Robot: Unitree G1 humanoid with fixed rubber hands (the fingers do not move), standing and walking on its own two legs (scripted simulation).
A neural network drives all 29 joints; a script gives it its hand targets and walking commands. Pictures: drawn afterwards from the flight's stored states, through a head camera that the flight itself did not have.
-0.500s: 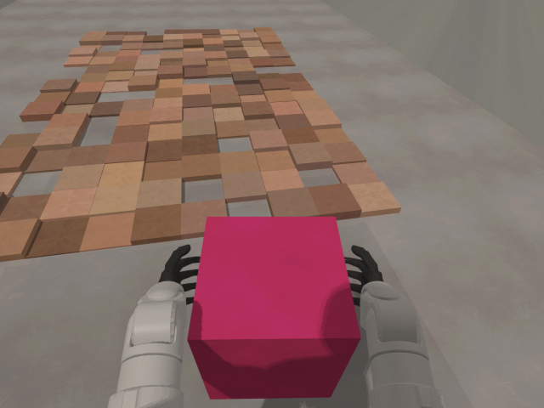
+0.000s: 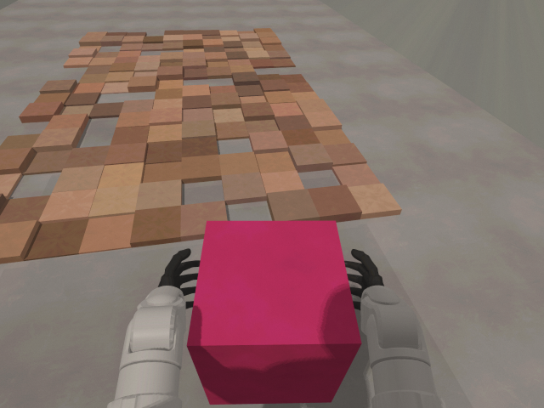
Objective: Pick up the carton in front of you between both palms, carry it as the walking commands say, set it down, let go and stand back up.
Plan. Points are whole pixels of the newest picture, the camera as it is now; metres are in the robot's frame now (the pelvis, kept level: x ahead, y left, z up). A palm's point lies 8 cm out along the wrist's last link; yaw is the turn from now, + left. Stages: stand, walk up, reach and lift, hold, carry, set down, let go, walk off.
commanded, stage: hold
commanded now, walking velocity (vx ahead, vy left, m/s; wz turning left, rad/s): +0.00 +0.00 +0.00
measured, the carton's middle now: (271, 315) +0.30 +0.00 -0.03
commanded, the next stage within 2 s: carry in 0.46 s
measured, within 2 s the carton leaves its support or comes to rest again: neither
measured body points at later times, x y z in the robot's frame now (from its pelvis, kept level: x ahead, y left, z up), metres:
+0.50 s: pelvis +0.00 +0.00 +0.00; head -0.05 +0.00 +0.44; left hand +0.29 +0.15 +0.04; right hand +0.29 -0.15 +0.04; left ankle +0.01 +0.13 -0.74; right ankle +0.01 -0.13 -0.74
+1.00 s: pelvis +0.15 +0.01 -0.01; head +0.16 +0.01 +0.44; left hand +0.43 +0.16 +0.05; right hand +0.43 -0.14 +0.06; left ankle +0.12 +0.10 -0.72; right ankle +0.03 -0.11 -0.75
